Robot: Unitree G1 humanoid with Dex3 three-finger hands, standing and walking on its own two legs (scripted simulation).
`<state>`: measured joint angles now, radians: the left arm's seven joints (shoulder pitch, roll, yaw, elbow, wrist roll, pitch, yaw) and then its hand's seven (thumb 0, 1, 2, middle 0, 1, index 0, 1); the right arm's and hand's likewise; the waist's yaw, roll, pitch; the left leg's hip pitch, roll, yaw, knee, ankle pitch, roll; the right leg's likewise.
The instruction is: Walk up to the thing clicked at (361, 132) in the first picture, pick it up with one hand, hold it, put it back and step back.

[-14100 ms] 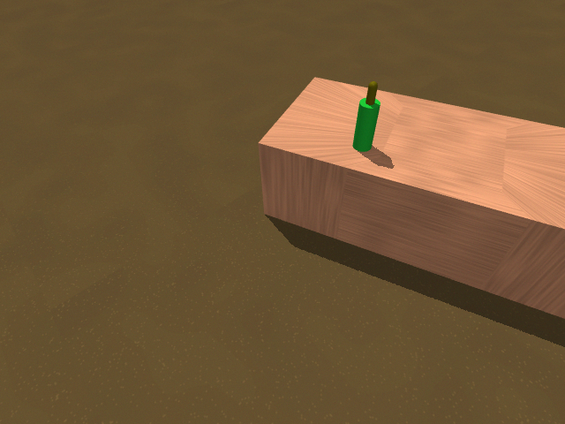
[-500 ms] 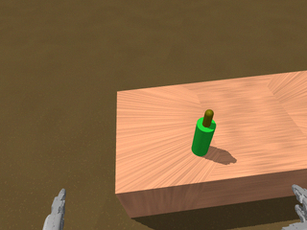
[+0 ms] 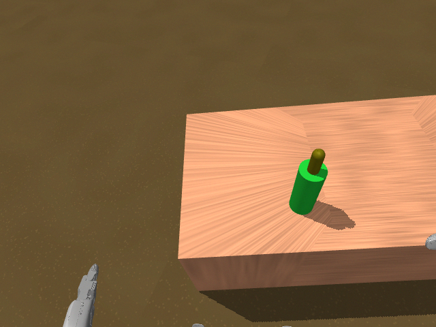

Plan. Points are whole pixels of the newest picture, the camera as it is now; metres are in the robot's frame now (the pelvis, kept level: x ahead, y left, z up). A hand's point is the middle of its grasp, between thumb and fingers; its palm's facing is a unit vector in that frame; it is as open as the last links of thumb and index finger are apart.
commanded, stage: go down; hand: right
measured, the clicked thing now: (309, 181) +0.52 -0.18 -0.17
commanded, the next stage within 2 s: approach in 0.82 s
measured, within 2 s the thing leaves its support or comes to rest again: neither
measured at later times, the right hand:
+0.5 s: hand out of the picture +0.39 -0.36 +0.05, palm faces +0.19 +0.98 -0.06, open 17.3 cm
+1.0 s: hand out of the picture +0.42 -0.37 +0.07, palm faces +0.19 +0.98 -0.04, open 17.4 cm
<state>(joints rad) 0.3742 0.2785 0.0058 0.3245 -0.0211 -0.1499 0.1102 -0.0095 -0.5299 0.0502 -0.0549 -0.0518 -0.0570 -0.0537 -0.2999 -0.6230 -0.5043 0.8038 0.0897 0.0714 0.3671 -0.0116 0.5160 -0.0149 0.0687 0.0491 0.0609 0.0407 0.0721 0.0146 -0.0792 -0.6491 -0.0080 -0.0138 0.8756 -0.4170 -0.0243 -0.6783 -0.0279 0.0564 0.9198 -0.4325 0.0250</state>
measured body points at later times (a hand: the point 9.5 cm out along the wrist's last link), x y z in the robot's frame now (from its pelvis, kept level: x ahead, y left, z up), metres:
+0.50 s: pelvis +0.00 -0.01 +0.00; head +0.08 -0.04 +0.44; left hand +0.15 +0.26 -0.04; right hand +0.38 -0.41 +0.06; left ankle +0.01 +0.14 -0.69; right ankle +0.01 -0.13 -0.69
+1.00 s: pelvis +0.00 -0.01 -0.01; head +0.09 -0.05 +0.43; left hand +0.15 +0.26 -0.04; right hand +0.40 -0.42 +0.07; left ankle +0.01 +0.14 -0.69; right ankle +0.01 -0.13 -0.69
